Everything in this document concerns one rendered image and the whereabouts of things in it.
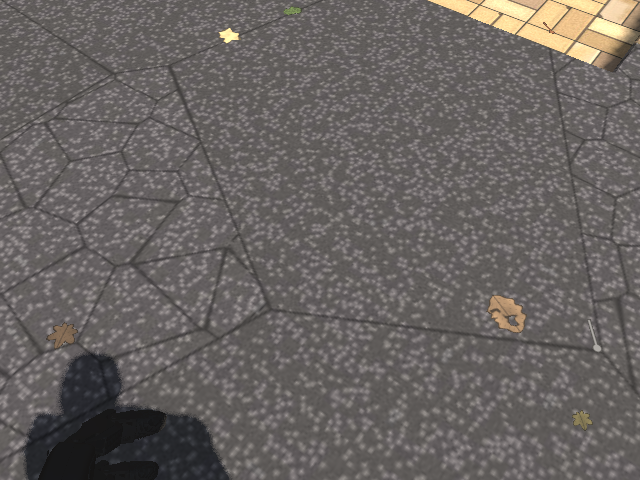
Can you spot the left robot hand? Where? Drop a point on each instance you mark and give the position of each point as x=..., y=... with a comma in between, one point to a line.
x=74, y=459

